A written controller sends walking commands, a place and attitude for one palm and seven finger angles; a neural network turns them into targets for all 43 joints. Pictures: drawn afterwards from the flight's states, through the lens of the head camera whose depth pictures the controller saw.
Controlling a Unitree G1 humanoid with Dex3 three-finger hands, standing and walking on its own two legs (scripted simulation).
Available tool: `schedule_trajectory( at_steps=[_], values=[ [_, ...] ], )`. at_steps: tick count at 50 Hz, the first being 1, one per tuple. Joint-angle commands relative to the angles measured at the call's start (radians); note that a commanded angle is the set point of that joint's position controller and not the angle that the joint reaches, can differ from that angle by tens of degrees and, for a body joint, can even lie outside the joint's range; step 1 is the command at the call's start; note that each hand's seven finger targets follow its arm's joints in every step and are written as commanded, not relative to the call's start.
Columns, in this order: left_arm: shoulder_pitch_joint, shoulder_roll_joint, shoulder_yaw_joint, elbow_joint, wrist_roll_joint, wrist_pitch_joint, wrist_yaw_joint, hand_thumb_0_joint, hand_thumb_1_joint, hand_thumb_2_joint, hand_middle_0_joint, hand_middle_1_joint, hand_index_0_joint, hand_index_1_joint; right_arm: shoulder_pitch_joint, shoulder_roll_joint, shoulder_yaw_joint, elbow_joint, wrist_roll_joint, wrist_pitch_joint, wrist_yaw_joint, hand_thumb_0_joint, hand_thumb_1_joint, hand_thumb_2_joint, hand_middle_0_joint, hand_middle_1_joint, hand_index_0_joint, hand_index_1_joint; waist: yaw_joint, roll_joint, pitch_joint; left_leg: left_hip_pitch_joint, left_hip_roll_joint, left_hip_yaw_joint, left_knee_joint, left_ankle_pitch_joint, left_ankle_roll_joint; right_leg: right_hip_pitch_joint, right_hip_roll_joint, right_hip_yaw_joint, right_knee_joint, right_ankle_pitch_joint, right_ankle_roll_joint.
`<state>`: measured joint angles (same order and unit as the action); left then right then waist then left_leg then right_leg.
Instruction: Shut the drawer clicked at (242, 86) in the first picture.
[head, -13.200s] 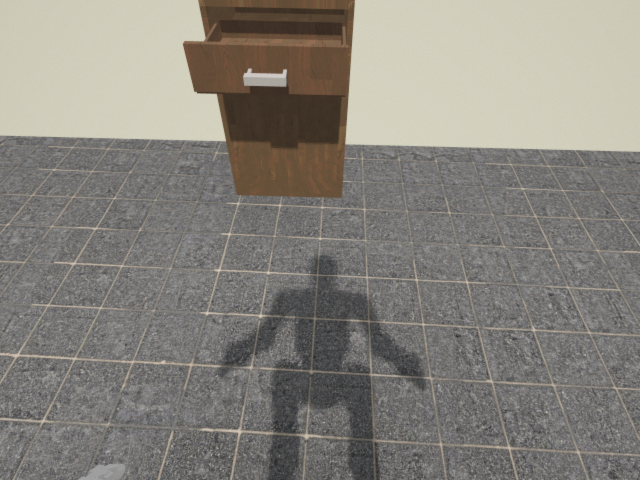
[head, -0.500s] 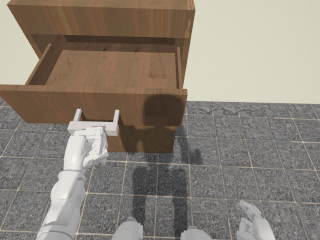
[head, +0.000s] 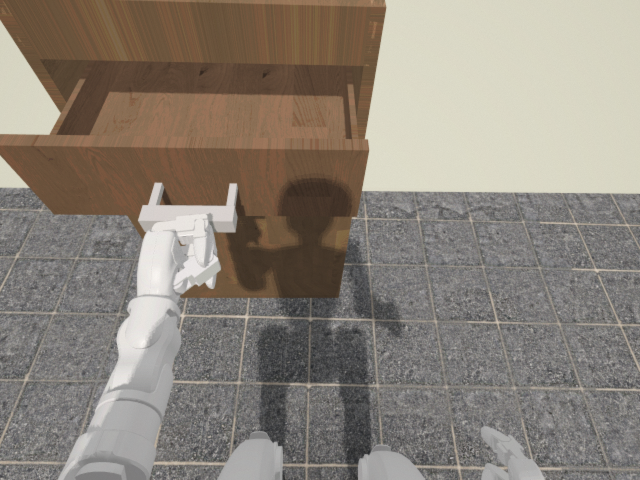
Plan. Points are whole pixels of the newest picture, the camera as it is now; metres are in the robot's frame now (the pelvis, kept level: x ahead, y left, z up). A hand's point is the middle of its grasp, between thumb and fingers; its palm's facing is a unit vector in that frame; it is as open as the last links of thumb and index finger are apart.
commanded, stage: push the drawer shut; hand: left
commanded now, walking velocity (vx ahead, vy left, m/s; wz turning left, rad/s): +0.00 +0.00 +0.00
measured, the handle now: (192, 204) +0.45 +0.18 +0.05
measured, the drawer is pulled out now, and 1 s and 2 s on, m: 0.17 0.05 0.00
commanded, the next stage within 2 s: pull the fist back off the drawer in 1.68 s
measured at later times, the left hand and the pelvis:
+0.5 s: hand (216, 221) +0.43 +0.15 +0.04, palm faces +0.02 -1.00 -0.05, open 3.0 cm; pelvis -0.01 -0.01 +0.00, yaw -1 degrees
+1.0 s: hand (220, 183) +0.49 +0.15 +0.05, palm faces +0.03 -1.00 -0.03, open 3.1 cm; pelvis -0.01 +0.00 -0.01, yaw -2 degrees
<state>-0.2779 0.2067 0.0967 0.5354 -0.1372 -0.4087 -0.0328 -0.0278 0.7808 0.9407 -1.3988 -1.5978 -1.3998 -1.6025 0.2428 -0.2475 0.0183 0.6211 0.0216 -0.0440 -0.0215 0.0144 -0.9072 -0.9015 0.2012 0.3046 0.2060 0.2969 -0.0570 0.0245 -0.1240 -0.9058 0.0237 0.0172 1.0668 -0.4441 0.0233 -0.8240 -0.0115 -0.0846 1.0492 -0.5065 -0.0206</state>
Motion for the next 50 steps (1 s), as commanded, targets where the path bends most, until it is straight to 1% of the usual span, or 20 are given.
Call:
schedule_trajectory(
  at_steps=[1, 9, 13, 18, 21, 22, 24, 25, 26, 27, 30, 31, 32, 35, 37, 41, 42, 46, 47, 50],
  values=[
    [-0.44, 0.139, 0.073, -0.188, -0.01, -0.08, 0.014, 0.0, 0.9, 0.9, -1.4, -1.6, -1.4, -1.6, 0.034, -0.149, -0.059, -0.105, -0.005, -0.032, -0.003, 0.0, -0.9, -0.9, 0.2, 0.3, 0.2, 0.3, -0.039, 0.021, -0.353, 0.318, -0.008, -0.069, -0.142, 0.192, -0.005, 0.068, 0.029, 0.046, -0.156, 0.217, -0.002],
    [-0.557, 0.178, 0.107, -0.075, -0.01, -0.1, 0.005, 0.0, 0.9, 0.9, -1.4, -1.6, -1.4, -1.6, 0.053, -0.149, -0.057, -0.088, -0.004, -0.014, -0.001, 0.0, -0.9, -0.9, 0.2, 0.3, 0.2, 0.3, -0.057, -0.008, -0.321, 0.255, -0.014, -0.054, -0.135, 0.136, 0.001, 0.078, 0.031, 0.066, -0.173, 0.19, 0.003],
    [-0.635, 0.225, 0.141, -0.036, -0.01, -0.113, -0.006, 0.0, 0.9, 0.9, -1.4, -1.6, -1.4, -1.6, 0.072, -0.151, -0.056, -0.078, -0.006, -0.009, -0.007, 0.0, -0.9, -0.9, 0.2, 0.3, 0.2, 0.3, -0.063, 0.016, -0.357, 0.258, -0.015, -0.05, -0.124, 0.144, 0.002, 0.084, 0.031, 0.076, -0.17, 0.202, 0.004],
    [-0.717, 0.223, 0.139, 0.044, -0.01, -0.117, -0.023, 0.0, 0.9, 0.9, -1.4, -1.6, -1.4, -1.6, 0.095, -0.152, -0.057, -0.063, -0.007, -0.004, -0.005, 0.0, -0.9, -0.9, 0.2, 0.3, 0.2, 0.3, -0.075, 0.045, -0.364, 0.264, -0.014, -0.053, -0.117, 0.147, 0.001, 0.054, 0.035, 0.072, -0.166, 0.199, 0.003],
    [-0.764, 0.265, 0.174, 0.097, -0.008, -0.125, -0.027, 0.0, 0.9, 0.9, -1.4, -1.6, -1.4, -1.6, 0.112, -0.158, -0.055, -0.058, -0.01, -0.002, -0.007, 0.0, -0.9, -0.9, 0.2, 0.3, 0.2, 0.3, -0.081, 0.012, -0.38, 0.236, -0.016, -0.053, -0.112, 0.135, 0.007, 0.068, 0.037, 0.078, -0.163, 0.191, 0.006],
    [-0.787, 0.277, 0.182, 0.111, -0.009, -0.127, -0.028, 0.0, 0.9, 0.9, -1.4, -1.6, -1.4, -1.6, 0.113, -0.157, -0.055, -0.057, -0.01, 0.0, -0.008, 0.0, -0.9, -0.9, 0.2, 0.3, 0.2, 0.3, -0.086, 0.025, -0.372, 0.225, -0.016, -0.048, -0.108, 0.127, 0.008, 0.064, 0.036, 0.084, -0.167, 0.186, 0.007],
    [-0.82, 0.294, 0.196, 0.164, -0.01, -0.129, -0.036, 0.0, 0.9, 0.9, -1.4, -1.6, -1.4, -1.6, 0.123, -0.158, -0.052, -0.05, -0.011, 0.002, -0.008, 0.0, -0.9, -0.9, 0.2, 0.3, 0.2, 0.3, -0.095, -0.003, -0.35, 0.185, -0.017, -0.044, -0.102, 0.106, 0.011, 0.068, 0.036, 0.089, -0.171, 0.171, 0.01],
    [-0.846, 0.326, 0.216, 0.161, -0.008, -0.14, -0.04, 0.0, 0.9, 0.9, -1.4, -1.6, -1.4, -1.6, 0.132, -0.16, -0.052, -0.049, -0.013, 0.0, -0.009, 0.0, -0.9, -0.9, 0.2, 0.3, 0.2, 0.3, -0.088, 0.021, -0.373, 0.19, -0.017, -0.048, -0.099, 0.114, 0.011, 0.071, 0.037, 0.091, -0.16, 0.174, 0.007],
    [-0.855, 0.316, 0.208, 0.159, -0.002, -0.145, -0.045, 0.0, 0.9, 0.9, -1.4, -1.6, -1.4, -1.6, 0.136, -0.156, -0.051, -0.051, -0.015, 0.002, -0.006, 0.0, -0.9, -0.9, 0.2, 0.3, 0.2, 0.3, -0.083, 0.072, -0.405, 0.222, -0.018, -0.047, -0.1, 0.137, 0.008, 0.066, 0.038, 0.089, -0.154, 0.194, 0.004],
    [-0.865, 0.298, 0.198, 0.177, -0.003, -0.143, -0.048, 0.0, 0.9, 0.9, -1.4, -1.6, -1.4, -1.6, 0.142, -0.156, -0.052, -0.049, -0.015, 0.003, -0.004, 0.0, -0.9, -0.9, 0.2, 0.3, 0.2, 0.3, -0.089, 0.072, -0.412, 0.238, -0.017, -0.052, -0.098, 0.148, 0.006, 0.05, 0.039, 0.08, -0.15, 0.197, 0.003],
    [-0.881, 0.329, 0.229, 0.221, -0.003, -0.144, -0.05, 0.0, 0.9, 0.9, -1.4, -1.6, -1.4, -1.6, 0.166, -0.162, -0.054, -0.044, -0.022, 0.008, 0.0, 0.0, -0.9, -0.9, 0.2, 0.3, 0.2, 0.3, -0.095, 0.032, -0.42, 0.218, -0.015, -0.053, -0.087, 0.171, 0.012, 0.061, 0.045, 0.083, -0.145, 0.224, 0.006],
    [-0.888, 0.345, 0.239, 0.238, 0.004, -0.144, -0.051, 0.0, 0.9, 0.9, -1.4, -1.6, -1.4, -1.6, 0.168, -0.165, -0.055, -0.041, -0.021, 0.011, 0.0, 0.0, -0.9, -0.9, 0.2, 0.3, 0.2, 0.3, -0.097, 0.04, -0.417, 0.214, -0.013, -0.051, -0.084, 0.172, 0.01, 0.05, 0.043, 0.083, -0.143, 0.226, 0.007],
    [-0.939, 0.322, 0.213, 0.222, 0.004, -0.149, -0.053, 0.0, 0.9, 0.9, -1.4, -1.6, -1.4, -1.6, 0.173, -0.162, -0.055, -0.039, -0.021, 0.012, 0.002, 0.0, -0.9, -0.9, 0.2, 0.3, 0.2, 0.3, -0.113, 0.052, -0.424, 0.228, -0.012, -0.054, -0.083, 0.173, 0.011, 0.035, 0.044, 0.081, -0.141, 0.223, 0.009],
    [-0.936, 0.378, 0.262, 0.256, 0.01, -0.153, -0.049, 0.0, 0.9, 0.9, -1.4, -1.6, -1.4, -1.6, 0.191, -0.171, -0.057, -0.035, -0.026, 0.019, 0.005, 0.0, -0.9, -0.9, 0.2, 0.3, 0.2, 0.3, -0.1, 0.06, -0.427, 0.227, -0.011, -0.056, -0.081, 0.181, 0.011, 0.034, 0.048, 0.078, -0.137, 0.222, 0.004],
    [-0.957, 0.359, 0.248, 0.273, 0.014, -0.151, -0.053, 0.0, 0.9, 0.9, -1.4, -1.6, -1.4, -1.6, 0.195, -0.169, -0.058, -0.034, -0.026, 0.024, 0.008, 0.0, -0.9, -0.9, 0.2, 0.3, 0.2, 0.3, -0.111, 0.058, -0.433, 0.225, -0.01, -0.054, -0.075, 0.182, 0.012, 0.022, 0.049, 0.079, -0.138, 0.223, 0.007],
    [-1.011, 0.4, 0.266, 0.339, 0.033, -0.148, -0.049, 0.0, 0.9, 0.9, -1.4, -1.6, -1.4, -1.6, 0.217, -0.176, -0.053, -0.027, -0.03, 0.032, 0.009, 0.0, -0.9, -0.9, 0.2, 0.3, 0.2, 0.3, -0.128, 0.059, -0.396, 0.193, -0.007, -0.061, -0.075, 0.142, 0.013, -0.018, 0.053, 0.076, -0.138, 0.171, 0.007],
    [-1.052, 0.399, 0.26, 0.329, 0.033, -0.149, -0.046, 0.0, 0.9, 0.9, -1.4, -1.6, -1.4, -1.6, 0.221, -0.176, -0.053, -0.024, -0.031, 0.032, 0.009, 0.0, -0.9, -0.9, 0.2, 0.3, 0.2, 0.3, -0.138, 0.068, -0.403, 0.202, -0.005, -0.064, -0.073, 0.143, 0.015, -0.03, 0.053, 0.074, -0.136, 0.17, 0.007],
    [-1.069, 0.439, 0.29, 0.349, 0.046, -0.149, -0.045, 0.0, 0.9, 0.9, -1.4, -1.6, -1.4, -1.6, 0.244, -0.182, -0.054, -0.023, -0.039, 0.036, 0.013, 0.0, -0.9, -0.9, 0.2, 0.3, 0.2, 0.3, -0.133, 0.097, -0.458, 0.23, -0.004, -0.07, -0.061, 0.182, 0.013, -0.035, 0.057, 0.071, -0.125, 0.19, 0.004],
    [-1.084, 0.429, 0.278, 0.368, 0.046, -0.143, -0.046, 0.0, 0.9, 0.9, -1.4, -1.6, -1.4, -1.6, 0.247, -0.183, -0.052, -0.022, -0.039, 0.039, 0.014, 0.0, -0.9, -0.9, 0.2, 0.3, 0.2, 0.3, -0.149, 0.082, -0.438, 0.22, -0.002, -0.072, -0.061, 0.17, 0.015, -0.048, 0.058, 0.07, -0.129, 0.18, 0.006],
    [-1.14, 0.466, 0.296, 0.383, 0.054, -0.137, -0.044, 0.0, 0.9, 0.9, -1.4, -1.6, -1.4, -1.6, 0.262, -0.189, -0.049, -0.018, -0.042, 0.042, 0.013, 0.0, -0.9, -0.9, 0.2, 0.3, 0.2, 0.3, -0.16, 0.097, -0.422, 0.208, 0.0, -0.078, -0.057, 0.158, 0.017, -0.071, 0.061, 0.067, -0.125, 0.166, 0.004]
  ],
)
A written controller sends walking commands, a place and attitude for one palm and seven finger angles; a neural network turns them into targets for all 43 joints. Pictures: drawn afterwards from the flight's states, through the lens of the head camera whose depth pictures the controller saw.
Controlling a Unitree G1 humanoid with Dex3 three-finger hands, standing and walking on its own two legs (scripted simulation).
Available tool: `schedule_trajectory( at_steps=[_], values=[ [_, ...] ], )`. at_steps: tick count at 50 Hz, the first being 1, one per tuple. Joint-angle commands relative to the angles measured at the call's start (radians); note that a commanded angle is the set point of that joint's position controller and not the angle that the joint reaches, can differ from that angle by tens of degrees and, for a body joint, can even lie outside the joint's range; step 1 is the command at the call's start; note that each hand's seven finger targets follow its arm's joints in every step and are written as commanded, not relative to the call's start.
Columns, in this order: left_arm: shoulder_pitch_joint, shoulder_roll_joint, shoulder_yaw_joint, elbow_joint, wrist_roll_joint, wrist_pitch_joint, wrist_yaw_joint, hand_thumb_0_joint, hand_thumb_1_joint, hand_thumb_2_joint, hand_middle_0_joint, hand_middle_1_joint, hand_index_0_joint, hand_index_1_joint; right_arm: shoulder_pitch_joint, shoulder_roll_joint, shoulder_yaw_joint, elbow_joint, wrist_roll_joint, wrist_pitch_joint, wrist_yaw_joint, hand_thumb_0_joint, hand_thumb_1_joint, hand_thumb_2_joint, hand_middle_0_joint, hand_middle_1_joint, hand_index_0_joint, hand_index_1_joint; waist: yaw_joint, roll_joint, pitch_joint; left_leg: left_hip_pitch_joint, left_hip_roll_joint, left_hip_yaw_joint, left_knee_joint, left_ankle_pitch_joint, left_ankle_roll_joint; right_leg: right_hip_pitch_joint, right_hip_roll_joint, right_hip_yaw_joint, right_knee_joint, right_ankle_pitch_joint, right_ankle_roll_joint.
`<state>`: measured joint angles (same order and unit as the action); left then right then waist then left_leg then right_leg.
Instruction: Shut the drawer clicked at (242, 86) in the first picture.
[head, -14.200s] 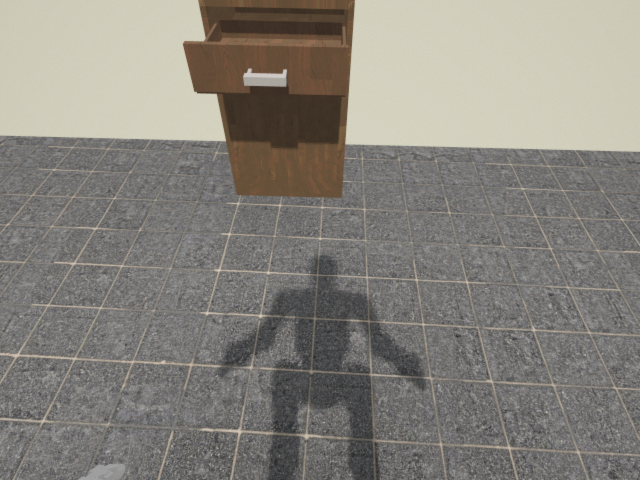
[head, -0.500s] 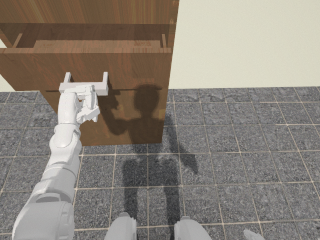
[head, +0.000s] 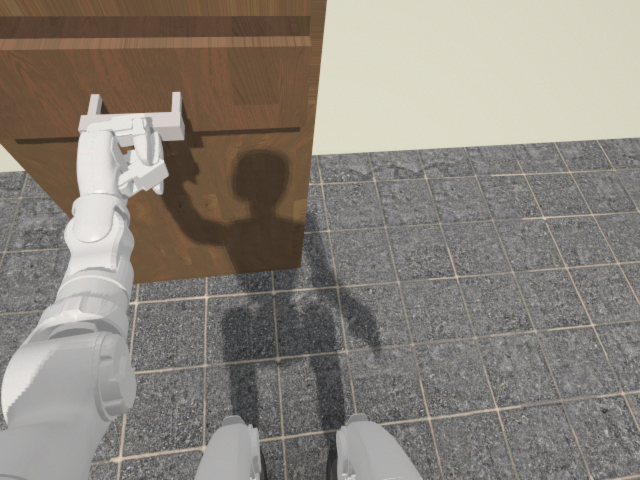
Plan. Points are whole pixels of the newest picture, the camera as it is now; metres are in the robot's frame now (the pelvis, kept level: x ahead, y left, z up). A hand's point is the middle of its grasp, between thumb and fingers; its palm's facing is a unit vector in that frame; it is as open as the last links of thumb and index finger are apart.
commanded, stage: push the drawer shut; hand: left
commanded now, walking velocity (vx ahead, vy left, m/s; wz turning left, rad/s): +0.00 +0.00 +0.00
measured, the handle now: (135, 114) +0.57 +0.20 +0.06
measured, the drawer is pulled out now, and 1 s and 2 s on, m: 0.05 0.00 0.00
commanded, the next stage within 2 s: pull the fist back off the drawer in 0.68 s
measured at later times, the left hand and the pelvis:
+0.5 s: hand (160, 129) +0.55 +0.17 +0.06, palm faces +0.07 -1.00 -0.04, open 2.8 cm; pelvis +0.00 +0.01 -0.01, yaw +0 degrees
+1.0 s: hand (156, 126) +0.55 +0.17 +0.06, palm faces +0.06 -1.00 -0.06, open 3.0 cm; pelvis -0.02 +0.01 -0.02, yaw +0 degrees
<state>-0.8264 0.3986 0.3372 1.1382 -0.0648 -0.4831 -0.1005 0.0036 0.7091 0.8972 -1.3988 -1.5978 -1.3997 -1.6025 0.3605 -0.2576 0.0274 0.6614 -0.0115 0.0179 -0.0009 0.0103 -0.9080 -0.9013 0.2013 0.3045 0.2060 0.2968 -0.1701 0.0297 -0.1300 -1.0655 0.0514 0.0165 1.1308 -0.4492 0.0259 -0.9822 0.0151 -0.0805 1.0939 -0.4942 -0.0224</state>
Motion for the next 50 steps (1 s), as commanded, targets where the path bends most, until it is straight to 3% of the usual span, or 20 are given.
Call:
schedule_trajectory(
  at_steps=[1, 5, 6, 7, 9, 11, 12, 16, 17, 18, 21, 23, 25, 30, 31, 33, 38, 40, 43, 50],
  values=[
    [-0.588, 0.262, 0.042, -0.212, -0.009, -0.061, 0.023, 0.0, 0.9, 0.9, -1.4, -1.6, -1.4, -1.6, 0.148, -0.179, -0.058, -0.062, -0.009, -0.017, -0.007, 0.0, -0.9, -0.9, 0.2, 0.3, 0.2, 0.3, -0.046, 0.105, -0.439, 0.387, -0.028, -0.08, -0.123, 0.182, 0.012, 0.079, 0.033, 0.059, -0.165, 0.162, 0.005],
    [-0.663, 0.251, 0.026, -0.174, 0.003, -0.049, 0.038, 0.0, 0.9, 0.9, -1.4, -1.6, -1.4, -1.6, 0.174, -0.184, -0.057, -0.049, -0.018, -0.014, 0.0, 0.0, -0.9, -0.9, 0.2, 0.3, 0.2, 0.3, -0.072, 0.135, -0.428, 0.415, -0.023, -0.097, -0.115, 0.178, 0.012, 0.009, 0.037, 0.047, -0.158, 0.143, 0.003],
    [-0.674, 0.293, 0.053, -0.191, 0.012, -0.051, 0.042, 0.0, 0.9, 0.9, -1.4, -1.6, -1.4, -1.6, 0.183, -0.191, -0.056, -0.051, -0.022, -0.01, 0.0, 0.0, -0.9, -0.9, 0.2, 0.3, 0.2, 0.3, -0.067, 0.131, -0.463, 0.423, -0.02, -0.101, -0.11, 0.201, 0.011, 0.02, 0.037, 0.046, -0.152, 0.157, 0.002],
    [-0.683, 0.267, 0.029, -0.178, 0.017, -0.046, 0.041, 0.0, 0.9, 0.9, -1.4, -1.6, -1.4, -1.6, 0.184, -0.187, -0.057, -0.053, -0.022, -0.007, 0.002, 0.0, -0.9, -0.9, 0.2, 0.3, 0.2, 0.3, -0.076, 0.144, -0.474, 0.427, -0.022, -0.099, -0.108, 0.205, 0.011, 0.015, 0.038, 0.048, -0.155, 0.16, 0.004],
    [-0.697, 0.278, 0.033, -0.144, 0.023, -0.037, 0.041, 0.0, 0.9, 0.9, -1.4, -1.6, -1.4, -1.6, 0.193, -0.188, -0.055, -0.05, -0.024, -0.002, 0.003, 0.0, -0.9, -0.9, 0.2, 0.3, 0.2, 0.3, -0.087, 0.12, -0.453, 0.398, -0.021, -0.098, -0.099, 0.196, 0.014, 0.015, 0.04, 0.048, -0.157, 0.155, 0.005],
    [-0.708, 0.33, 0.068, -0.132, 0.031, -0.031, 0.041, 0.0, 0.9, 0.9, -1.4, -1.6, -1.4, -1.6, 0.205, -0.195, -0.051, -0.051, -0.027, 0.005, 0.003, 0.0, -0.9, -0.9, 0.2, 0.3, 0.2, 0.3, -0.082, 0.122, -0.462, 0.392, -0.02, -0.101, -0.094, 0.218, 0.014, 0.019, 0.041, 0.045, -0.148, 0.168, 0.003],
    [-0.726, 0.319, 0.052, -0.144, 0.036, -0.03, 0.04, 0.0, 0.9, 0.9, -1.4, -1.6, -1.4, -1.6, 0.206, -0.194, -0.051, -0.055, -0.027, 0.007, 0.004, 0.0, -0.9, -0.9, 0.2, 0.3, 0.2, 0.3, -0.086, 0.158, -0.479, 0.411, -0.019, -0.104, -0.093, 0.228, 0.012, 0.003, 0.04, 0.044, -0.145, 0.17, 0.002],
    [-0.764, 0.333, 0.063, -0.144, 0.045, -0.026, 0.049, 0.0, 0.9, 0.9, -1.4, -1.6, -1.4, -1.6, 0.228, -0.198, -0.052, -0.048, -0.036, 0.014, 0.009, 0.0, -0.9, -0.9, 0.2, 0.3, 0.2, 0.3, -0.091, 0.192, -0.511, 0.456, -0.012, -0.119, -0.085, 0.275, 0.008, -0.032, 0.042, 0.035, -0.134, 0.188, 0.0],
    [-0.764, 0.307, 0.045, -0.134, 0.046, -0.02, 0.05, 0.0, 0.9, 0.9, -1.4, -1.6, -1.4, -1.6, 0.23, -0.193, -0.051, -0.049, -0.037, 0.016, 0.013, 0.0, -0.9, -0.9, 0.2, 0.3, 0.2, 0.3, -0.098, 0.185, -0.511, 0.451, -0.013, -0.114, -0.078, 0.285, 0.01, -0.027, 0.043, 0.036, -0.138, 0.197, 0.001],
    [-0.776, 0.335, 0.063, -0.129, 0.05, -0.018, 0.053, 0.0, 0.9, 0.9, -1.4, -1.6, -1.4, -1.6, 0.239, -0.196, -0.051, -0.043, -0.04, 0.02, 0.013, 0.0, -0.9, -0.9, 0.2, 0.3, 0.2, 0.3, -0.099, 0.186, -0.505, 0.447, -0.01, -0.118, -0.076, 0.289, 0.008, -0.031, 0.044, 0.033, -0.134, 0.198, 0.001],
    [-0.835, 0.323, 0.043, -0.106, 0.06, -0.008, 0.059, 0.0, 0.9, 0.9, -1.4, -1.6, -1.4, -1.6, 0.252, -0.197, -0.051, -0.038, -0.037, 0.028, 0.013, 0.0, -0.9, -0.9, 0.2, 0.3, 0.2, 0.3, -0.134, 0.142, -0.461, 0.406, -0.009, -0.12, -0.072, 0.25, 0.016, -0.051, 0.047, 0.035, -0.141, 0.178, 0.008],
    [-0.88, 0.309, 0.02, -0.119, 0.067, -0.008, 0.066, 0.0, 0.9, 0.9, -1.4, -1.6, -1.4, -1.6, 0.255, -0.196, -0.05, -0.03, -0.039, 0.025, 0.013, 0.0, -0.9, -0.9, 0.2, 0.3, 0.2, 0.3, -0.141, 0.183, -0.467, 0.414, -0.011, -0.123, -0.073, 0.218, 0.014, -0.074, 0.046, 0.033, -0.14, 0.154, 0.005],
    [-0.914, 0.347, 0.038, -0.134, 0.074, -0.011, 0.075, 0.0, 0.9, 0.9, -1.4, -1.6, -1.4, -1.6, 0.264, -0.201, -0.048, -0.025, -0.042, 0.022, 0.009, 0.0, -0.9, -0.9, 0.2, 0.3, 0.2, 0.3, -0.149, 0.207, -0.487, 0.436, -0.009, -0.131, -0.07, 0.222, 0.015, -0.092, 0.045, 0.033, -0.136, 0.154, 0.002],
    [-0.975, 0.306, -0.018, -0.141, 0.077, -0.011, 0.077, 0.0, 0.9, 0.9, -1.4, -1.6, -1.4, -1.6, 0.264, -0.197, -0.043, -0.018, -0.044, 0.009, 0.008, 0.0, -0.9, -0.9, 0.2, 0.3, 0.2, 0.3, -0.172, 0.259, -0.487, 0.46, -0.009, -0.144, -0.071, 0.195, 0.012, -0.135, 0.047, 0.029, -0.137, 0.133, -0.002],
    [-0.988, 0.344, 0.009, -0.149, 0.077, -0.012, 0.081, 0.0, 0.9, 0.9, -1.4, -1.6, -1.4, -1.6, 0.266, -0.203, -0.042, -0.013, -0.046, 0.008, 0.006, 0.0, -0.9, -0.9, 0.2, 0.3, 0.2, 0.3, -0.17, 0.259, -0.505, 0.462, -0.007, -0.147, -0.071, 0.191, 0.01, -0.131, 0.047, 0.026, -0.134, 0.131, -0.002],
    [-0.984, 0.324, -0.018, -0.105, 0.077, 0.002, 0.08, 0.0, 0.9, 0.9, -1.4, -1.6, -1.4, -1.6, 0.257, -0.202, -0.036, -0.017, -0.04, 0.002, 0.004, 0.0, -0.9, -0.9, 0.2, 0.3, 0.2, 0.3, -0.184, 0.229, -0.464, 0.417, -0.009, -0.145, -0.078, 0.12, 0.014, -0.136, 0.049, 0.03, -0.145, 0.091, 0.001],
    [-1.01, 0.376, -0.009, -0.09, 0.071, 0.016, 0.08, 0.0, 0.9, 0.9, -1.4, -1.6, -1.4, -1.6, 0.247, -0.212, -0.023, -0.018, -0.034, -0.023, -0.007, 0.0, -0.9, -0.9, 0.2, 0.3, 0.2, 0.3, -0.187, 0.252, -0.458, 0.37, -0.009, -0.143, -0.088, 0.034, 0.016, -0.137, 0.047, 0.038, -0.15, 0.044, 0.001],
    [-1.019, 0.341, -0.035, -0.091, 0.063, 0.02, 0.075, 0.0, 0.9, 0.9, -1.4, -1.6, -1.4, -1.6, 0.246, -0.211, -0.021, -0.018, -0.034, -0.036, -0.01, 0.0, -0.9, -0.9, 0.2, 0.3, 0.2, 0.3, -0.197, 0.255, -0.448, 0.375, -0.008, -0.149, -0.096, 0.02, 0.018, -0.147, 0.046, 0.036, -0.15, 0.039, 0.001],
    [-0.997, 0.388, 0.002, -0.071, 0.06, 0.028, 0.071, 0.0, 0.9, 0.9, -1.4, -1.6, -1.4, -1.6, 0.246, -0.216, -0.018, -0.024, -0.033, -0.042, -0.012, 0.0, -0.9, -0.9, 0.2, 0.3, 0.2, 0.3, -0.184, 0.231, -0.464, 0.339, -0.01, -0.14, -0.086, 0.012, 0.019, -0.117, 0.046, 0.041, -0.151, 0.031, 0.001],
    [-0.968, 0.396, 0.029, -0.069, 0.054, 0.035, 0.055, 0.0, 0.9, 0.9, -1.4, -1.6, -1.4, -1.6, 0.252, -0.218, -0.021, -0.036, -0.038, -0.04, -0.003, 0.0, -0.9, -0.9, 0.2, 0.3, 0.2, 0.3, -0.166, 0.221, -0.47, 0.32, -0.013, -0.136, -0.072, 0.034, 0.019, -0.103, 0.047, 0.038, -0.139, 0.041, -0.002]
  ],
)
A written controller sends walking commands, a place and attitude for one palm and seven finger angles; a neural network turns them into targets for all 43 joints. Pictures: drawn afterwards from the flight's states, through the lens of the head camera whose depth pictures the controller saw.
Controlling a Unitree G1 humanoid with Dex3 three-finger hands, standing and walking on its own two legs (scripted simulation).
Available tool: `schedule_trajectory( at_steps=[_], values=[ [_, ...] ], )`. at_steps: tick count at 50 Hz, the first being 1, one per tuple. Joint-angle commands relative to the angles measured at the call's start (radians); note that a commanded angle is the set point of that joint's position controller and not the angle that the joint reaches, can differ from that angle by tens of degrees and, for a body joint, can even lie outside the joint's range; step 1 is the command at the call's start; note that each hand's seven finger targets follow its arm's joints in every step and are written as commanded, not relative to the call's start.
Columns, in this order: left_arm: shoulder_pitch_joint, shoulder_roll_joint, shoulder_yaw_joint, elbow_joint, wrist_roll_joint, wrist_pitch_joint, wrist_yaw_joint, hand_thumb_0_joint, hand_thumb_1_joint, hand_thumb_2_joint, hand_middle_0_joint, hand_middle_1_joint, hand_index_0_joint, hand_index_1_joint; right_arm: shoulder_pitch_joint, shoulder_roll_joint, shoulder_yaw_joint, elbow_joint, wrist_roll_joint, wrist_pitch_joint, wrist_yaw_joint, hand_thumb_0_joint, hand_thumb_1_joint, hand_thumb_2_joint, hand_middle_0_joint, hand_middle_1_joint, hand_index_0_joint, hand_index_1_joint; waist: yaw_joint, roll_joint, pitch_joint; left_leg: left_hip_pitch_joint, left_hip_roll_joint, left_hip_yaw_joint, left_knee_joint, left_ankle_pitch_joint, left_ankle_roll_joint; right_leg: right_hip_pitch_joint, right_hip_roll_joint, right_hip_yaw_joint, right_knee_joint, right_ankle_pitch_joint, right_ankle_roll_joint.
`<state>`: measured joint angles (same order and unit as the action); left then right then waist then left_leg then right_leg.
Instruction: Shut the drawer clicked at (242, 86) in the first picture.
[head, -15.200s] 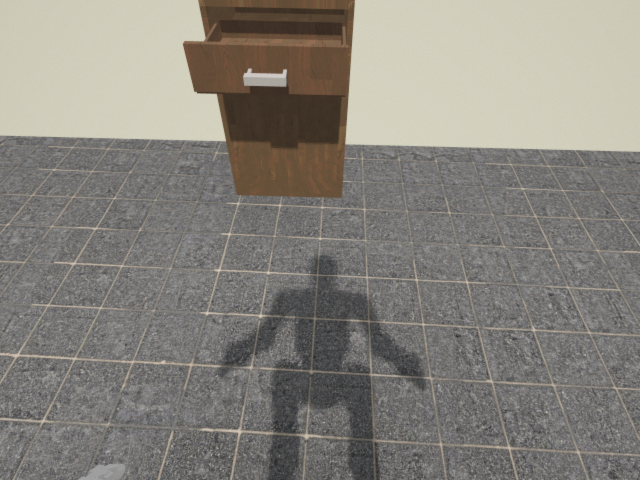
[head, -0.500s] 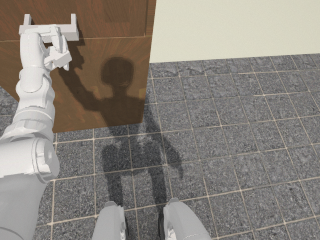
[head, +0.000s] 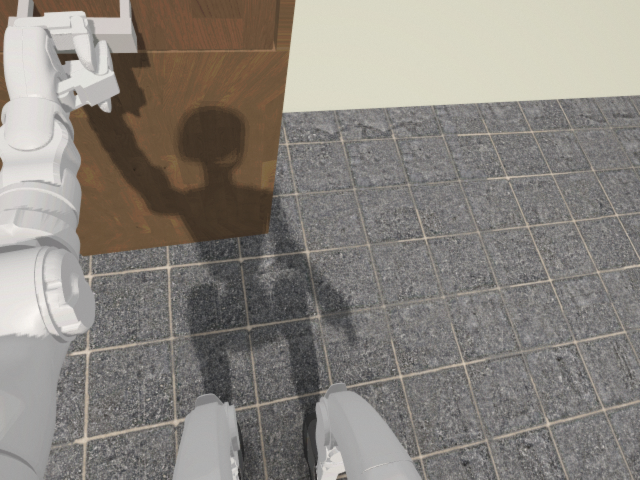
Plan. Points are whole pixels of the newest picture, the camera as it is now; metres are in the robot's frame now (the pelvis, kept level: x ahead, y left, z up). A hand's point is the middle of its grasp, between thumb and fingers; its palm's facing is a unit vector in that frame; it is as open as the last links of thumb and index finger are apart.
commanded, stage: pull the fist back off the drawer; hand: left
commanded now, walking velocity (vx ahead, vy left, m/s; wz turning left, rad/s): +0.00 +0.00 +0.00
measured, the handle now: (76, 20) +0.64 +0.20 +0.08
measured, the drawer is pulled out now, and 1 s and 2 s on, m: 0.00 0.00 0.00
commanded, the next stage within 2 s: draw the hand back to the body in 0.48 s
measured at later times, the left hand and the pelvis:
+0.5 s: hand (114, 79) +0.56 +0.16 +0.08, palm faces +0.08 -1.00 -0.03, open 3.1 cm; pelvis +0.03 +0.01 +0.02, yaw -1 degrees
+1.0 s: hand (47, 132) +0.44 +0.18 +0.15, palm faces +0.08 -1.00 -0.05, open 3.2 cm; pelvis +0.08 -0.01 +0.07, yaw +1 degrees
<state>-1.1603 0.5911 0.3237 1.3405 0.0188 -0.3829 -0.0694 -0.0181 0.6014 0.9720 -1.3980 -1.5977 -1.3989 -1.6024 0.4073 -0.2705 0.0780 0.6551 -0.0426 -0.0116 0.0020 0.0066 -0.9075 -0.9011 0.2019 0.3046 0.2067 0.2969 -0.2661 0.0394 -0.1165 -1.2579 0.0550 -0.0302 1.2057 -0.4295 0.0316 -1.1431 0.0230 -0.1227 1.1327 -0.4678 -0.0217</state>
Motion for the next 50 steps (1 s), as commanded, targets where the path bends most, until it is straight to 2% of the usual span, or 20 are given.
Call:
schedule_trajectory(
  at_steps=[1, 6, 9, 13, 14, 18, 20, 22, 23, 27, 29, 32, 33, 35, 38, 41, 43, 45, 47, 50],
  values=[
    [-0.621, 0.193, 0.035, -0.267, -0.027, -0.062, 0.019, 0.0, 0.9, 0.9, -1.4, -1.6, -1.4, -1.6, 0.203, -0.204, -0.072, -0.032, -0.006, -0.007, -0.003, 0.0, -0.9, -0.9, 0.2, 0.3, 0.2, 0.3, -0.063, 0.22, -0.488, 0.519, -0.017, -0.09, -0.148, 0.016, 0.011, 0.052, 0.038, 0.079, -0.176, 0.016, -0.003],
    [-0.561, 0.159, 0.043, -0.307, -0.038, -0.062, 0.014, 0.0, 0.9, 0.9, -1.4, -1.6, -1.4, -1.6, 0.205, -0.202, -0.083, -0.037, -0.008, 0.009, 0.01, 0.0, -0.9, -0.9, 0.2, 0.3, 0.2, 0.3, -0.032, 0.235, -0.516, 0.585, -0.014, -0.1, -0.157, 0.075, 0.004, 0.051, 0.037, 0.066, -0.167, 0.05, -0.007],
    [-0.491, 0.151, 0.058, -0.305, -0.045, -0.056, 0.015, 0.0, 0.9, 0.9, -1.4, -1.6, -1.4, -1.6, 0.2, -0.201, -0.087, -0.041, -0.006, 0.02, 0.014, 0.0, -0.9, -0.9, 0.2, 0.3, 0.2, 0.3, -0.016, 0.182, -0.496, 0.567, -0.014, -0.094, -0.166, 0.068, 0.005, 0.079, 0.038, 0.066, -0.175, 0.046, -0.003],
    [-0.39, 0.126, 0.063, -0.359, -0.048, -0.07, 0.019, 0.0, 0.9, 0.9, -1.4, -1.6, -1.4, -1.6, 0.19, -0.194, -0.097, -0.057, -0.002, 0.037, 0.022, 0.0, -0.9, -0.9, 0.2, 0.3, 0.2, 0.3, 0.022, 0.192, -0.525, 0.629, -0.013, -0.088, -0.181, 0.136, -0.002, 0.109, 0.038, 0.061, -0.179, 0.084, -0.007],
    [-0.369, 0.094, 0.042, -0.356, -0.052, -0.069, 0.019, 0.0, 0.9, 0.9, -1.4, -1.6, -1.4, -1.6, 0.187, -0.189, -0.098, -0.056, 0.0, 0.041, 0.025, 0.0, -0.9, -0.9, 0.2, 0.3, 0.2, 0.3, 0.016, 0.174, -0.509, 0.628, -0.013, -0.083, -0.181, 0.148, 0.0, 0.114, 0.039, 0.061, -0.185, 0.093, -0.005],
    [-0.258, 0.092, 0.068, -0.383, -0.058, -0.082, 0.026, 0.0, 0.9, 0.9, -1.4, -1.6, -1.4, -1.6, 0.183, -0.183, -0.105, -0.068, 0.003, 0.061, 0.031, 0.0, -0.9, -0.9, 0.2, 0.3, 0.2, 0.3, 0.051, 0.131, -0.502, 0.627, -0.016, -0.061, -0.187, 0.217, 0.0, 0.187, 0.043, 0.064, -0.193, 0.143, -0.004],
    [-0.219, 0.081, 0.067, -0.438, -0.059, -0.099, 0.028, 0.0, 0.9, 0.9, -1.4, -1.6, -1.4, -1.6, 0.177, -0.178, -0.109, -0.079, 0.003, 0.069, 0.034, 0.0, -0.9, -0.9, 0.2, 0.3, 0.2, 0.3, 0.068, 0.156, -0.533, 0.67, -0.017, -0.056, -0.188, 0.285, -0.003, 0.207, 0.043, 0.063, -0.184, 0.191, -0.007],
    [-0.197, 0.049, 0.052, -0.429, -0.062, -0.103, 0.03, 0.0, 0.9, 0.9, -1.4, -1.6, -1.4, -1.6, 0.172, -0.172, -0.114, -0.073, 0.006, 0.079, 0.036, 0.0, -0.9, -0.9, 0.2, 0.3, 0.2, 0.3, 0.057, 0.118, -0.496, 0.66, -0.017, -0.045, -0.184, 0.312, -0.001, 0.222, 0.044, 0.067, -0.194, 0.227, -0.002],
    [-0.172, 0.085, 0.083, -0.424, -0.062, -0.107, 0.032, 0.0, 0.9, 0.9, -1.4, -1.6, -1.4, -1.6, 0.177, -0.174, -0.115, -0.073, 0.007, 0.085, 0.035, 0.0, -0.9, -0.9, 0.2, 0.3, 0.2, 0.3, 0.069, 0.096, -0.484, 0.639, -0.019, -0.038, -0.186, 0.32, 0.0, 0.254, 0.045, 0.071, -0.195, 0.249, -0.001],
    [-0.133, -0.007, 0.023, -0.471, -0.068, -0.13, 0.021, 0.0, 0.9, 0.9, -1.4, -1.6, -1.4, -1.6, 0.165, -0.159, -0.124, -0.073, 0.012, 0.097, 0.039, 0.0, -0.9, -0.9, 0.2, 0.3, 0.2, 0.3, 0.071, 0.129, -0.512, 0.713, -0.019, -0.034, -0.18, 0.43, -0.007, 0.256, 0.044, 0.07, -0.185, 0.337, -0.003],
    [-0.1, -0.004, 0.034, -0.446, -0.078, -0.124, 0.017, 0.0, 0.9, 0.9, -1.4, -1.6, -1.4, -1.6, 0.163, -0.161, -0.127, -0.07, 0.014, 0.106, 0.037, 0.0, -0.9, -0.9, 0.2, 0.3, 0.2, 0.3, 0.068, 0.081, -0.481, 0.68, -0.022, -0.026, -0.18, 0.43, -0.002, 0.287, 0.044, 0.076, -0.193, 0.365, 0.003],
    [0.093, 0.033, 0.078, -0.664, -0.114, -0.119, -0.001, 0.0, 0.9, 0.9, -1.4, -1.6, -1.4, -1.6, 0.136, -0.155, -0.134, -0.127, 0.03, 0.116, 0.041, 0.0, -0.9, -0.9, 0.2, 0.3, 0.2, 0.3, 0.159, 0.144, -0.635, 0.797, -0.029, -0.005, -0.218, 0.589, -0.007, 0.45, 0.042, 0.086, -0.209, 0.507, -0.003],
    [0.166, 0.01, 0.06, -0.734, -0.125, -0.106, -0.008, 0.0, 0.9, 0.9, -1.4, -1.6, -1.4, -1.6, 0.124, -0.148, -0.137, -0.143, 0.039, 0.118, 0.041, 0.0, -0.9, -0.9, 0.2, 0.3, 0.2, 0.3, 0.167, 0.131, -0.648, 0.827, -0.028, -0.004, -0.232, 0.635, -0.008, 0.491, 0.043, 0.083, -0.222, 0.549, -0.001],
    [0.283, -0.052, 0.012, -0.83, -0.154, -0.068, -0.023, 0.0, 0.9, 0.9, -1.4, -1.6, -1.4, -1.6, 0.107, -0.137, -0.136, -0.16, 0.055, 0.113, 0.041, 0.0, -0.9, -0.9, 0.2, 0.3, 0.2, 0.3, 0.168, 0.092, -0.609, 0.84, -0.028, 0.002, -0.259, 0.684, -0.001, 0.556, 0.044, 0.081, -0.25, 0.621, 0.003],
    [0.441, -0.068, 0.012, -0.986, -0.199, -0.016, -0.024, 0.0, 0.9, 0.9, -1.4, -1.6, -1.4, -1.6, 0.064, -0.131, -0.14, -0.184, 0.075, 0.1, 0.03, 0.0, -0.9, -0.9, 0.2, 0.3, 0.2, 0.3, 0.184, 0.027, -0.531, 0.808, -0.033, 0.029, -0.309, 0.652, 0.008, 0.668, 0.036, 0.088, -0.299, 0.707, 0.013],
    [0.54, -0.11, -0.019, -1.107, -0.219, 0.005, -0.02, 0.0, 0.9, 0.9, -1.4, -1.6, -1.4, -1.6, 0.025, -0.122, -0.137, -0.189, 0.083, 0.075, 0.02, 0.0, -0.9, -0.9, 0.2, 0.3, 0.2, 0.3, 0.187, 0.057, -0.46, 0.849, -0.033, 0.034, -0.351, 0.645, 0.006, 0.685, 0.032, 0.084, -0.333, 0.692, 0.014],
    [0.614, -0.163, -0.061, -1.127, -0.225, 0.019, -0.021, 0.0, 0.9, 0.9, -1.4, -1.6, -1.4, -1.6, -0.005, -0.117, -0.132, -0.192, 0.085, 0.06, 0.017, 0.0, -0.9, -0.9, 0.2, 0.3, 0.2, 0.3, 0.18, 0.03, -0.379, 0.851, -0.035, 0.032, -0.381, 0.589, 0.006, 0.677, 0.033, 0.076, -0.36, 0.641, 0.015],
    [0.634, -0.163, -0.075, -1.139, -0.225, 0.031, -0.031, 0.0, 0.9, 0.9, -1.4, -1.6, -1.4, -1.6, -0.033, -0.123, -0.13, -0.191, 0.089, 0.051, 0.008, 0.0, -0.9, -0.9, 0.2, 0.3, 0.2, 0.3, 0.172, 0.029, -0.304, 0.848, -0.04, 0.032, -0.4, 0.535, 0.008, 0.671, 0.031, 0.078, -0.383, 0.6, 0.011],
    [0.661, -0.173, -0.088, -1.194, -0.231, 0.047, -0.046, 0.0, 0.9, 0.9, -1.4, -1.6, -1.4, -1.6, -0.061, -0.12, -0.128, -0.201, 0.089, 0.041, 0.003, 0.0, -0.9, -0.9, 0.2, 0.3, 0.2, 0.3, 0.185, 0.072, -0.323, 0.905, -0.04, 0.026, -0.412, 0.569, 0.007, 0.682, 0.026, 0.075, -0.391, 0.608, 0.009],
    [0.706, -0.19, -0.11, -1.263, -0.252, 0.079, -0.075, 0.0, 0.9, 0.9, -1.4, -1.6, -1.4, -1.6, -0.103, -0.119, -0.12, -0.225, 0.093, 0.024, -0.006, 0.0, -0.9, -0.9, 0.2, 0.3, 0.2, 0.3, 0.188, 0.027, -0.319, 0.94, -0.041, 0.018, -0.431, 0.573, 0.011, 0.719, 0.023, 0.07, -0.409, 0.613, 0.009]
  ],
)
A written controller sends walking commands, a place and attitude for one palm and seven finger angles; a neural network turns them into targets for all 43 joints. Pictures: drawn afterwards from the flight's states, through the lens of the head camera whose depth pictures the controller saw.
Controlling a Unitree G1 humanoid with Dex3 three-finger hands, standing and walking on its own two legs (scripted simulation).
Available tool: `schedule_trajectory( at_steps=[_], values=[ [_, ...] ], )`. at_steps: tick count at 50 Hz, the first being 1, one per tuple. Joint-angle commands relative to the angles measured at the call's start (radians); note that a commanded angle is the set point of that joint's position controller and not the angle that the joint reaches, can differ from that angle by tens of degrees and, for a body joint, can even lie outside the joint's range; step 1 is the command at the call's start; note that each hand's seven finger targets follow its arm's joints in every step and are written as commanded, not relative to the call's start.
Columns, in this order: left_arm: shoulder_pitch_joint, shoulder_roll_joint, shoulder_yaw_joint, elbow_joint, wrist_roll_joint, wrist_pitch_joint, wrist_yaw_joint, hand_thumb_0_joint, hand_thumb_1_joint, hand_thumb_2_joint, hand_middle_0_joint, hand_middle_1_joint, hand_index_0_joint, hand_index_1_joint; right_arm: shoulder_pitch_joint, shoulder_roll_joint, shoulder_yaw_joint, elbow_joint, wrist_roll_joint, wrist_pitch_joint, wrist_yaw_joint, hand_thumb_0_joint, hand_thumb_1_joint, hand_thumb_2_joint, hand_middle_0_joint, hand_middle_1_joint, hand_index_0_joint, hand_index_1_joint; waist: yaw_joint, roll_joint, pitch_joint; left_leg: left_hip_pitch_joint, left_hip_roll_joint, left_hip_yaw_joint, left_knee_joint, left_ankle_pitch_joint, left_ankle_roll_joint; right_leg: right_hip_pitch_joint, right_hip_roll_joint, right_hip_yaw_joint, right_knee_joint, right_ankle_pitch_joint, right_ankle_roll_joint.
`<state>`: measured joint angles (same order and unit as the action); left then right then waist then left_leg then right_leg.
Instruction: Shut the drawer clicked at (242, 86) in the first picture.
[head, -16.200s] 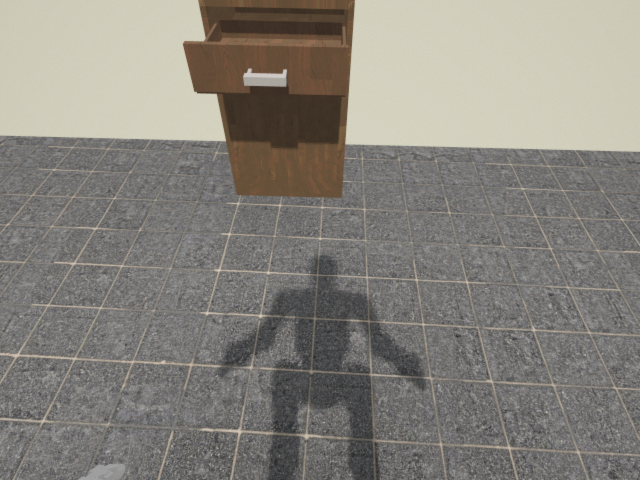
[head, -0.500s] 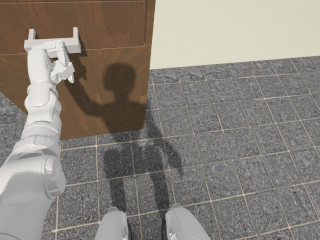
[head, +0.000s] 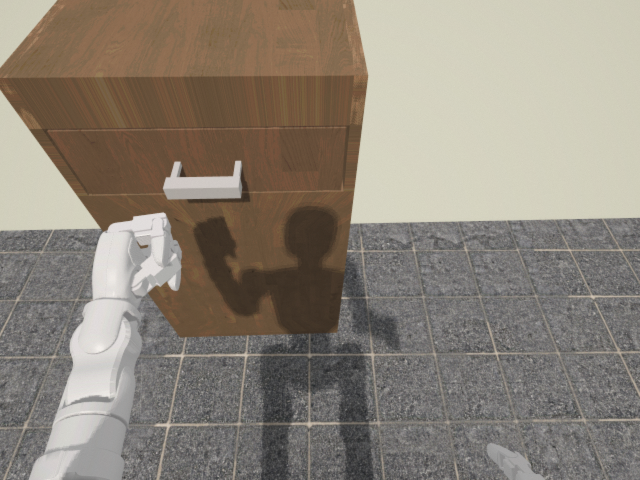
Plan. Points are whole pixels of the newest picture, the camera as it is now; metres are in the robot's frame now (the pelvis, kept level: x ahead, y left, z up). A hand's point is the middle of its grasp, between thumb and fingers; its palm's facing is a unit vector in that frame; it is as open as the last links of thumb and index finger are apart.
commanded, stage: draw the hand back to the body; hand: left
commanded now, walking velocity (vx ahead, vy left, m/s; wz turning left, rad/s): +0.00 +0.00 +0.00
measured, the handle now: (205, 177) +0.57 +0.19 +0.01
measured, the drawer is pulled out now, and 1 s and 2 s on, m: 0.00 0.00 0.00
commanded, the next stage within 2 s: step back with the hand held close in 0.96 s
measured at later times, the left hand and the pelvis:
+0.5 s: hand (72, 343) +0.23 +0.22 +0.15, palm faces +0.31 -0.91 -0.29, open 3.2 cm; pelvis -0.02 -0.01 +0.04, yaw +1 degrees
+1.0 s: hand out of the picture +0.16 +0.24 +0.20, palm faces +0.42 -0.82 -0.38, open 3.2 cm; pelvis -0.02 +0.00 +0.04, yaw +1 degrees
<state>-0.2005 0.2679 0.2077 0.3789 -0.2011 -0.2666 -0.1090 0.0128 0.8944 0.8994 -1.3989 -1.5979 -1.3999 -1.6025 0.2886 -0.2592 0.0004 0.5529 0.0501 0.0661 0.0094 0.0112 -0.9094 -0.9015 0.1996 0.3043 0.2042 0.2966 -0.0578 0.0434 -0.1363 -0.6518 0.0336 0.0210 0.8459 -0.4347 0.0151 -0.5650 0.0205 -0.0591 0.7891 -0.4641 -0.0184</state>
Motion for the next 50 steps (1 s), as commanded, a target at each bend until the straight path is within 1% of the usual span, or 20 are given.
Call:
schedule_trajectory(
  at_steps=[1, 4, 5, 6, 7, 10, 14, 15, 19, 23, 24, 25, 28, 31, 35, 39, 42, 45, 48, 50],
  values=[
    [-0.223, 0.159, 0.039, -0.294, -0.038, -0.025, -0.04, 0.0, 0.9, 0.9, -1.4, -1.6, -1.4, -1.6, -0.002, -0.131, -0.042, -0.125, 0.0, -0.059, -0.019, 0.0, -0.9, -0.9, 0.2, 0.3, 0.2, 0.3, -0.007, -0.003, -0.276, 0.32, -0.023, -0.031, -0.083, 0.547, 0.027, 0.158, 0.024, 0.006, -0.075, 0.607, 0.007],
    [-0.166, 0.173, 0.065, -0.353, -0.054, 0.003, -0.056, 0.0, 0.9, 0.9, -1.4, -1.6, -1.4, -1.6, -0.06, -0.123, -0.029, -0.15, 0.004, -0.075, -0.029, 0.0, -0.9, -0.9, 0.2, 0.3, 0.2, 0.3, 0.017, -0.009, -0.254, 0.31, -0.034, -0.023, -0.119, 0.471, 0.027, 0.21, 0.017, 0.01, -0.1, 0.587, 0.004],
    [-0.109, 0.289, 0.052, -0.382, 0.067, 0.046, 0.038, 0.0, 0.9, 0.9, -1.4, -1.6, -1.4, -1.6, -0.122, -0.111, -0.03, -0.162, 0.003, -0.05, -0.049, 0.0, -0.9, -0.9, 0.2, 0.3, 0.2, 0.3, 0.07, -0.001, -0.252, 0.36, -0.047, -0.01, -0.169, 0.446, 0.025, 0.246, -0.012, 0.057, -0.159, 0.55, -0.004],
    [-0.102, 0.205, -0.002, -0.428, 0.076, 0.075, 0.082, 0.0, 0.9, 0.9, -1.4, -1.6, -1.4, -1.6, -0.149, -0.091, -0.018, -0.182, 0.002, -0.044, -0.061, 0.0, -0.9, -0.9, 0.2, 0.3, 0.2, 0.3, 0.046, -0.004, -0.179, 0.369, -0.045, -0.006, -0.202, 0.413, 0.024, 0.246, -0.015, 0.052, -0.194, 0.531, 0.002],
    [-0.07, 0.185, -0.024, -0.444, 0.087, 0.101, 0.111, 0.0, 0.9, 0.9, -1.4, -1.6, -1.4, -1.6, -0.158, -0.093, -0.014, -0.178, 0.001, -0.041, -0.068, 0.0, -0.9, -0.9, 0.2, 0.3, 0.2, 0.3, 0.05, 0.009, -0.155, 0.389, -0.041, -0.007, -0.226, 0.394, 0.024, 0.265, -0.019, 0.049, -0.213, 0.503, 0.001],
    [0.008, 0.229, 0.02, -0.488, 0.098, 0.15, 0.164, 0.0, 0.9, 0.9, -1.4, -1.6, -1.4, -1.6, -0.188, -0.097, -0.003, -0.168, -0.004, -0.034, -0.088, 0.0, -0.9, -0.9, 0.2, 0.3, 0.2, 0.3, 0.061, -0.062, -0.099, 0.409, -0.039, -0.007, -0.285, 0.373, 0.029, 0.336, -0.02, 0.048, -0.274, 0.499, 0.005],
    [0.047, 0.194, -0.002, -0.567, 0.109, 0.173, 0.192, 0.0, 0.9, 0.9, -1.4, -1.6, -1.4, -1.6, -0.225, -0.086, 0.014, -0.159, -0.01, -0.046, -0.099, 0.0, -0.9, -0.9, 0.2, 0.3, 0.2, 0.3, 0.062, -0.014, -0.033, 0.497, -0.037, -0.009, -0.362, 0.345, 0.029, 0.354, -0.021, 0.043, -0.348, 0.421, 0.001],
    [0.051, 0.213, 0.011, -0.588, 0.111, 0.174, 0.197, 0.0, 0.9, 0.9, -1.4, -1.6, -1.4, -1.6, -0.229, -0.09, 0.013, -0.152, -0.012, -0.053, -0.1, 0.0, -0.9, -0.9, 0.2, 0.3, 0.2, 0.3, 0.065, -0.021, -0.021, 0.508, -0.038, -0.012, -0.376, 0.34, 0.03, 0.361, -0.016, 0.045, -0.37, 0.404, -0.001],
    [0.129, 0.188, 0.006, -0.673, 0.117, 0.174, 0.208, 0.0, 0.9, 0.9, -1.4, -1.6, -1.4, -1.6, -0.247, -0.083, 0.021, -0.143, -0.022, -0.079, -0.101, 0.0, -0.9, -0.9, 0.2, 0.3, 0.2, 0.3, 0.075, 0.014, 0.008, 0.569, -0.038, -0.017, -0.429, 0.345, 0.028, 0.397, -0.018, 0.04, -0.414, 0.384, -0.003],
    [0.262, 0.204, 0.052, -0.742, 0.115, 0.169, 0.213, 0.0, 0.9, 0.9, -1.4, -1.6, -1.4, -1.6, -0.256, -0.078, 0.019, -0.132, -0.033, -0.101, -0.099, 0.0, -0.9, -0.9, 0.2, 0.3, 0.2, 0.3, 0.091, -0.024, 0.03, 0.592, -0.038, -0.015, -0.458, 0.372, 0.029, 0.437, -0.017, 0.037, -0.447, 0.406, -0.001],
    [0.276, 0.209, 0.06, -0.79, 0.117, 0.163, 0.213, 0.0, 0.9, 0.9, -1.4, -1.6, -1.4, -1.6, -0.258, -0.077, 0.017, -0.134, -0.035, -0.106, -0.096, 0.0, -0.9, -0.9, 0.2, 0.3, 0.2, 0.3, 0.093, -0.002, 0.017, 0.605, -0.039, -0.015, -0.463, 0.384, 0.028, 0.448, -0.018, 0.04, -0.453, 0.415, -0.001],
    [0.325, 0.231, 0.09, -0.788, 0.115, 0.162, 0.213, 0.0, 0.9, 0.9, -1.4, -1.6, -1.4, -1.6, -0.26, -0.081, 0.015, -0.127, -0.04, -0.112, -0.096, 0.0, -0.9, -0.9, 0.2, 0.3, 0.2, 0.3, 0.1, -0.027, 0.042, 0.597, -0.041, -0.015, -0.468, 0.385, 0.028, 0.446, -0.012, 0.038, -0.472, 0.409, -0.001],
    [0.412, 0.221, 0.105, -0.882, 0.115, 0.15, 0.213, 0.0, 0.9, 0.9, -1.4, -1.6, -1.4, -1.6, -0.26, -0.072, 0.011, -0.131, -0.042, -0.123, -0.092, 0.0, -0.9, -0.9, 0.2, 0.3, 0.2, 0.3, 0.105, 0.01, 0.029, 0.616, -0.039, -0.012, -0.47, 0.421, 0.027, 0.474, -0.018, 0.037, -0.464, 0.446, -0.001],
    [0.504, 0.222, 0.126, -0.946, 0.114, 0.143, 0.212, 0.0, 0.9, 0.9, -1.4, -1.6, -1.4, -1.6, -0.26, -0.07, 0.007, -0.129, -0.044, -0.138, -0.088, 0.0, -0.9, -0.9, 0.2, 0.3, 0.2, 0.3, 0.107, 0.019, 0.06, 0.611, -0.038, -0.013, -0.473, 0.423, 0.026, 0.47, -0.019, 0.036, -0.476, 0.441, 0.0],
    [0.617, 0.246, 0.179, -1.002, 0.115, 0.131, 0.217, 0.0, 0.9, 0.9, -1.4, -1.6, -1.4, -1.6, -0.257, -0.073, -0.003, -0.126, -0.046, -0.158, -0.088, 0.0, -0.9, -0.9, 0.2, 0.3, 0.2, 0.3, 0.118, -0.012, 0.07, 0.611, -0.035, -0.01, -0.466, 0.426, 0.026, 0.459, -0.013, 0.035, -0.494, 0.439, 0.004],
    [0.68, 0.246, 0.2, -1.082, 0.114, 0.115, 0.221, 0.0, 0.9, 0.9, -1.4, -1.6, -1.4, -1.6, -0.253, -0.067, -0.006, -0.131, -0.04, -0.177, -0.091, 0.0, -0.9, -0.9, 0.2, 0.3, 0.2, 0.3, 0.12, 0.001, 0.087, 0.605, -0.03, -0.013, -0.462, 0.405, 0.025, 0.446, -0.015, 0.034, -0.486, 0.417, 0.004],
    [0.655, 0.202, 0.157, -1.033, 0.122, 0.118, 0.22, 0.0, 0.9, 0.9, -1.4, -1.6, -1.4, -1.6, -0.241, -0.071, -0.007, -0.112, -0.04, -0.185, -0.094, 0.0, -0.9, -0.9, 0.2, 0.3, 0.2, 0.3, 0.104, 0.003, 0.154, 0.591, -0.027, -0.02, -0.478, 0.356, 0.024, 0.406, -0.014, 0.03, -0.492, 0.355, 0.003],
    [0.64, 0.209, 0.166, -1.012, 0.123, 0.118, 0.224, 0.0, 0.9, 0.9, -1.4, -1.6, -1.4, -1.6, -0.238, -0.076, -0.012, -0.105, -0.043, -0.189, -0.101, 0.0, -0.9, -0.9, 0.2, 0.3, 0.2, 0.3, 0.108, -0.042, 0.152, 0.598, -0.027, -0.022, -0.48, 0.331, 0.028, 0.399, -0.011, 0.032, -0.505, 0.319, 0.004],
    [0.63, 0.221, 0.176, -1.039, 0.126, 0.113, 0.23, 0.0, 0.9, 0.9, -1.4, -1.6, -1.4, -1.6, -0.237, -0.071, -0.008, -0.106, -0.046, -0.195, -0.104, 0.0, -0.9, -0.9, 0.2, 0.3, 0.2, 0.3, 0.115, -0.01, 0.104, 0.606, -0.029, -0.024, -0.474, 0.36, 0.029, 0.432, -0.019, 0.034, -0.48, 0.359, 0.001],
    [0.633, 0.224, 0.176, -1.043, 0.127, 0.117, 0.23, 0.0, 0.9, 0.9, -1.4, -1.6, -1.4, -1.6, -0.243, -0.071, -0.006, -0.105, -0.046, -0.198, -0.105, 0.0, -0.9, -0.9, 0.2, 0.3, 0.2, 0.3, 0.119, -0.001, 0.111, 0.602, -0.03, -0.024, -0.469, 0.378, 0.027, 0.437, -0.017, 0.038, -0.484, 0.378, -0.001]
  ],
)
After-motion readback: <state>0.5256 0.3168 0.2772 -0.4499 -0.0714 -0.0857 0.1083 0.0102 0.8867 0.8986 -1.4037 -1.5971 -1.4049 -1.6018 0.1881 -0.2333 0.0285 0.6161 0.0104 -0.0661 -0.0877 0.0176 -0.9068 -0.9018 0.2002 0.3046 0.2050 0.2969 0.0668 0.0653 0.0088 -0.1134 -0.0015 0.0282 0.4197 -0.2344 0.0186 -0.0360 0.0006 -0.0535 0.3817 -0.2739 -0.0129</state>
